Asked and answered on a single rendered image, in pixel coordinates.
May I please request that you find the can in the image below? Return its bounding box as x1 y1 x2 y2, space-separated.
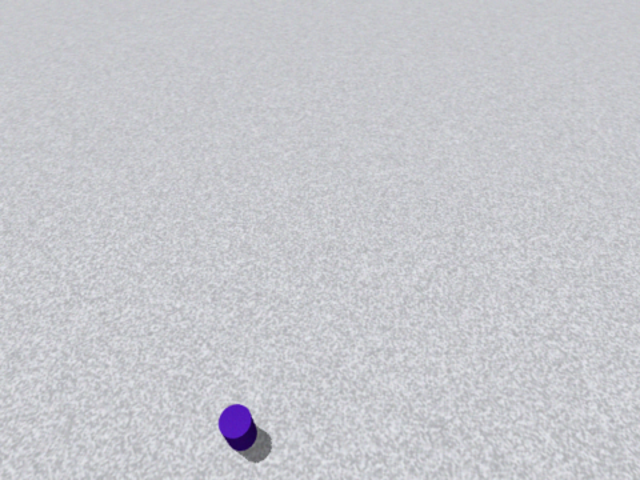
219 404 257 451

